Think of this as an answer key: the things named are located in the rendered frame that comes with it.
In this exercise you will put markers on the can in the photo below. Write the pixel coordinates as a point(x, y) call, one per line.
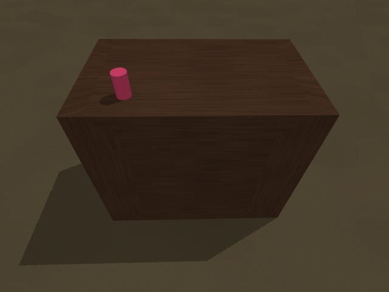
point(120, 81)

